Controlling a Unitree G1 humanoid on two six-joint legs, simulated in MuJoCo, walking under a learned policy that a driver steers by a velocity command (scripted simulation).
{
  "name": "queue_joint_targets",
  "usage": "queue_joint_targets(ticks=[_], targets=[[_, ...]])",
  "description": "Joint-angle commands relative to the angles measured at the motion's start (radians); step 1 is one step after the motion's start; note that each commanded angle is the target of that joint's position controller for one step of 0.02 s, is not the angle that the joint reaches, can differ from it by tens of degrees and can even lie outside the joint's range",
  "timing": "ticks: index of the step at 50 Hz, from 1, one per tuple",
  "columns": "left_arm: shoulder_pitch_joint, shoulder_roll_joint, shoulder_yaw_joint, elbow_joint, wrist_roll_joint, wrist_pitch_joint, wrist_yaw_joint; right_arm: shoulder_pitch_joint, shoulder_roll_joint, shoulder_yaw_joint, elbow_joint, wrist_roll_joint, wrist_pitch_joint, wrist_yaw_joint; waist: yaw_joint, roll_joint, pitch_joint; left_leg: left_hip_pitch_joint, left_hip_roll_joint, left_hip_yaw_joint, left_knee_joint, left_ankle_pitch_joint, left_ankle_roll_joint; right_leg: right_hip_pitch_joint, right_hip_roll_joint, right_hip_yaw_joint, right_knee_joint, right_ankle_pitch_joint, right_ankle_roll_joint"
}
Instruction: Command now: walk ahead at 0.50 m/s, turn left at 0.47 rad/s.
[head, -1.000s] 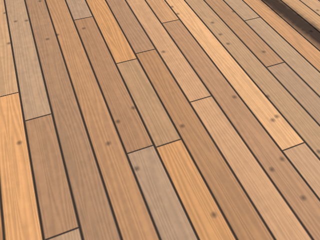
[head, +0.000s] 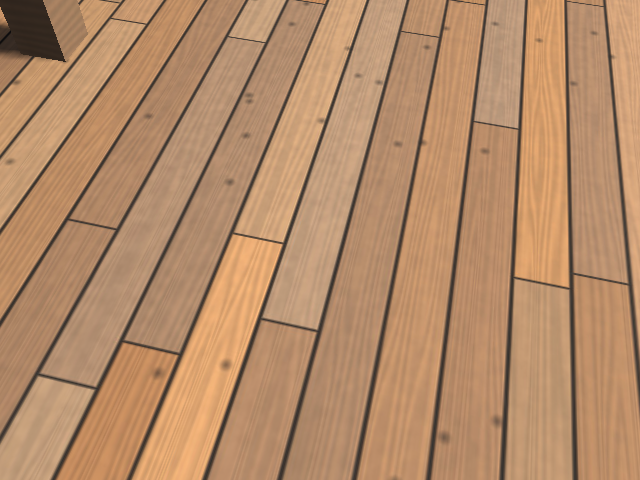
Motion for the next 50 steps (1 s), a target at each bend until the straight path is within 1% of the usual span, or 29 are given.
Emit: queue_joint_targets(ticks=[1,4,7,10,12,15,16,17,18,19,20,21,22,23,25,28,34,37,39,41,42,43,44,45,46,47,48,49,50], targets=[[0.053,0.106,0.029,-0.046,0.015,0.004,0.002,-0.020,-0.118,-0.031,-0.069,-0.009,-0.029,-0.015,0.024,0.069,-0.129,0.169,0.269,-0.317,-0.257,0.259,0.203,-0.132,-0.047,0.018,-0.075,0.083,0.024],[-0.033,0.063,0.013,-0.065,0.018,0.014,0.001,0.022,-0.134,-0.032,-0.029,-0.005,-0.034,-0.031,-0.003,0.067,-0.087,0.128,0.235,-0.220,-0.284,0.302,0.180,-0.145,-0.039,0.002,-0.254,0.251,0.051],[-0.137,0.041,0.000,-0.083,0.009,0.007,-0.010,0.061,-0.141,-0.032,0.002,0.001,-0.033,-0.037,-0.050,0.079,-0.059,0.117,0.204,-0.166,-0.288,0.195,0.134,-0.091,-0.005,-0.011,-0.473,0.454,0.046],[-0.216,0.050,-0.001,-0.105,-0.005,0.000,-0.023,0.114,-0.155,-0.034,0.039,0.007,-0.033,-0.035,-0.085,0.084,-0.022,0.161,0.242,-0.197,-0.287,0.112,0.130,-0.080,0.016,-0.008,-0.575,0.501,0.029],[-0.244,0.064,0.003,-0.120,-0.005,-0.006,-0.033,0.141,-0.155,-0.035,0.061,0.009,-0.028,-0.035,-0.091,0.085,-0.007,0.247,0.278,-0.227,-0.248,0.134,0.126,-0.118,0.023,0.000,-0.622,0.448,0.003],[-0.210,0.083,0.011,-0.121,-0.003,-0.012,-0.042,0.150,-0.162,-0.040,0.081,0.008,-0.014,-0.041,-0.063,0.111,-0.015,0.341,0.317,-0.257,-0.183,0.260,0.101,-0.084,0.040,-0.012,-0.663,0.321,-0.041],[-0.156,0.096,0.019,-0.109,-0.002,-0.014,-0.040,0.134,-0.166,-0.041,0.081,0.009,-0.010,-0.042,-0.029,0.119,-0.042,0.348,0.302,-0.244,-0.124,0.392,0.086,-0.001,0.063,-0.038,-0.684,0.292,-0.062],[-0.042,0.125,0.037,-0.075,0.002,-0.016,-0.034,0.124,-0.151,-0.034,0.079,0.006,-0.006,-0.042,0.029,0.103,-0.119,0.332,0.250,-0.202,0.012,0.530,0.062,0.166,0.082,-0.059,-0.704,0.315,-0.092],[0.121,0.176,0.052,-0.049,0.013,-0.017,-0.028,0.119,-0.114,-0.016,0.059,-0.008,-0.005,-0.044,0.099,0.050,-0.268,0.197,0.194,-0.154,0.258,0.425,0.025,0.445,-0.039,0.060,-0.655,0.366,-0.156],[0.234,0.263,0.077,-0.022,0.019,-0.008,-0.027,0.256,-0.034,0.009,0.050,0.002,-0.022,-0.041,0.074,-0.205,-0.421,-0.186,0.029,-0.069,0.645,-0.032,-0.065,0.831,-0.263,0.489,-0.701,0.194,-0.321],[0.264,0.183,0.057,-0.004,-0.010,-0.004,-0.035,0.228,-0.074,0.007,0.054,0.009,-0.035,-0.038,0.099,-0.242,-0.425,-0.356,0.015,-0.147,0.764,-0.405,-0.070,0.866,-0.300,0.717,-0.848,-0.032,-0.338],[0.194,0.132,0.040,-0.013,-0.015,0.000,-0.031,0.124,-0.144,-0.013,0.037,0.027,-0.041,-0.033,0.104,-0.143,-0.258,-0.439,0.079,-0.148,0.816,-0.340,-0.062,0.741,-0.276,0.597,-0.871,-0.126,-0.287],[0.124,0.113,0.032,-0.027,-0.004,0.008,-0.026,0.051,-0.142,-0.010,0.018,0.024,-0.044,-0.033,0.084,-0.067,-0.167,-0.430,0.130,-0.102,0.784,-0.253,-0.058,0.602,-0.237,0.478,-0.889,-0.075,-0.256],[0.078,0.091,0.022,-0.030,0.004,0.012,-0.026,0.012,-0.132,-0.011,0.010,0.009,-0.045,-0.032,0.060,-0.036,-0.089,-0.409,0.161,-0.083,0.715,-0.195,-0.061,0.475,-0.197,0.392,-0.922,0.015,-0.250],[0.040,0.068,0.012,-0.033,0.015,0.006,-0.026,0.048,-0.102,-0.013,0.025,0.002,-0.035,-0.032,0.010,-0.074,-0.069,-0.308,0.201,-0.078,0.632,-0.126,-0.072,0.354,-0.143,0.291,-0.970,0.154,-0.238],[0.051,0.098,0.020,-0.012,0.003,-0.004,-0.022,0.037,-0.066,-0.004,0.024,-0.004,-0.024,-0.035,-0.004,-0.065,-0.057,-0.314,0.214,-0.052,0.531,-0.057,-0.101,0.313,-0.131,0.190,-1.015,0.315,-0.261],[0.131,0.133,0.027,0.036,-0.012,0.011,-0.007,-0.163,-0.024,0.015,-0.019,-0.001,-0.044,-0.020,0.065,-0.040,-0.025,-0.269,0.184,-0.004,0.160,0.253,-0.115,0.340,-0.080,0.042,-1.030,0.411,-0.217],[0.191,0.142,0.030,0.069,-0.017,0.026,-0.005,-0.246,-0.028,0.015,-0.044,0.008,-0.052,-0.005,0.093,-0.039,-0.002,-0.274,0.165,-0.001,0.075,0.269,-0.103,0.417,-0.117,0.054,-1.006,0.404,-0.215],[0.207,0.149,0.033,0.086,-0.020,0.039,-0.001,-0.277,-0.038,0.013,-0.061,0.009,-0.057,0.006,0.088,-0.045,0.006,-0.292,0.157,-0.007,0.035,0.210,-0.081,0.493,-0.151,0.067,-0.969,0.447,-0.204],[0.201,0.162,0.039,0.094,-0.021,0.050,0.005,-0.253,-0.059,0.006,-0.060,0.008,-0.060,0.013,0.059,-0.059,-0.014,-0.242,0.140,0.002,0.008,0.133,-0.054,0.545,-0.170,0.071,-0.911,0.555,-0.185],[0.185,0.173,0.042,0.092,-0.021,0.055,0.008,-0.198,-0.079,-0.004,-0.046,0.004,-0.061,0.011,0.022,-0.070,-0.051,-0.151,0.115,0.024,-0.005,0.103,-0.036,0.552,-0.161,0.058,-0.843,0.702,-0.173],[0.167,0.166,0.039,0.090,-0.020,0.060,0.010,-0.071,-0.114,-0.024,-0.008,0.001,-0.061,0.006,-0.049,-0.060,-0.130,0.032,0.088,0.052,-0.033,0.122,-0.006,0.523,-0.120,0.020,-0.697,0.831,-0.150],[0.164,0.130,0.022,0.073,-0.006,0.059,0.013,0.098,-0.167,-0.045,0.032,-0.007,-0.058,-0.005,-0.120,-0.026,-0.263,0.319,0.169,-0.024,0.014,0.158,0.042,0.377,-0.074,-0.014,-0.468,0.725,-0.117],[0.276,0.023,-0.013,0.044,0.003,0.040,0.005,0.203,-0.274,-0.070,0.050,-0.022,-0.052,-0.011,-0.097,0.199,-0.424,0.733,0.431,-0.460,-0.002,0.037,0.201,-0.037,0.082,-0.067,-0.067,0.289,-0.042],[0.261,0.046,-0.012,0.062,-0.004,0.018,-0.002,0.232,-0.203,-0.052,0.061,-0.004,-0.046,-0.010,-0.115,0.263,-0.486,0.775,0.489,-0.714,-0.143,-0.084,0.245,-0.195,0.131,0.057,0.085,-0.220,-0.037],[0.172,0.130,0.012,0.036,-0.032,0.004,-0.011,0.164,-0.155,-0.033,0.058,0.002,-0.045,-0.012,-0.114,0.188,-0.321,0.655,0.454,-0.588,-0.170,-0.153,0.193,-0.287,0.067,0.076,0.145,-0.182,-0.049],[0.098,0.129,0.011,0.016,-0.037,-0.002,-0.012,0.094,-0.133,-0.024,0.049,0.000,-0.043,-0.014,-0.089,0.127,-0.213,0.507,0.413,-0.460,-0.194,-0.114,0.163,-0.289,0.017,0.040,0.109,-0.090,-0.054],[0.064,0.118,0.012,0.010,-0.022,0.000,-0.009,0.038,-0.108,-0.016,0.048,-0.006,-0.043,-0.011,-0.060,0.080,-0.133,0.370,0.372,-0.372,-0.233,-0.039,0.150,-0.261,-0.015,0.022,0.043,-0.022,-0.047],[0.077,0.111,0.018,0.016,-0.013,0.010,-0.007,0.001,-0.083,-0.008,0.045,-0.014,-0.049,-0.008,-0.024,0.095,-0.102,0.276,0.340,-0.311,-0.267,0.029,0.138,-0.200,-0.044,0.029,-0.009,0.030,-0.041]])
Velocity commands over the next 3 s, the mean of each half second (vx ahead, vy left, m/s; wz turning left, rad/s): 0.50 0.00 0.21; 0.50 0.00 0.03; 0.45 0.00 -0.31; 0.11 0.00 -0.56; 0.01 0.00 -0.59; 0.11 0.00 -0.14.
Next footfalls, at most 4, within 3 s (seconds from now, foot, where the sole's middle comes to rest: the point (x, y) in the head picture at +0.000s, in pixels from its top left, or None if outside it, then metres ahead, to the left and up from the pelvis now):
0.36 right None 0.38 -0.15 -0.77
0.88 left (275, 373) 0.67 0.11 -0.77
1.40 right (374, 261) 0.97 -0.12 -0.77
1.90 left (303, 217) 1.11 0.06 -0.77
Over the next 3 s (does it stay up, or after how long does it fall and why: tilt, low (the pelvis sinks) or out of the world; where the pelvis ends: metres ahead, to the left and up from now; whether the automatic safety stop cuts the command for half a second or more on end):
stays up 1.00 -0.07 0.01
